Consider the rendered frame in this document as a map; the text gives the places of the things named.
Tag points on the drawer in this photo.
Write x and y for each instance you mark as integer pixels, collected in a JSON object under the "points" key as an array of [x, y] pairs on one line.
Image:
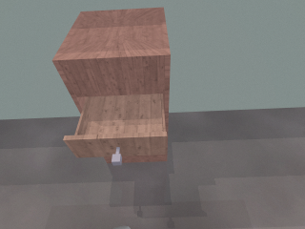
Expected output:
{"points": [[134, 122]]}

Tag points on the handle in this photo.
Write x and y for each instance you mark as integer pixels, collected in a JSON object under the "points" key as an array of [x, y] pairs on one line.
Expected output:
{"points": [[117, 158]]}

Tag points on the cabinet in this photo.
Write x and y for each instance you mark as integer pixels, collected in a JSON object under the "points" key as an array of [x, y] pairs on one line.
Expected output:
{"points": [[117, 52]]}

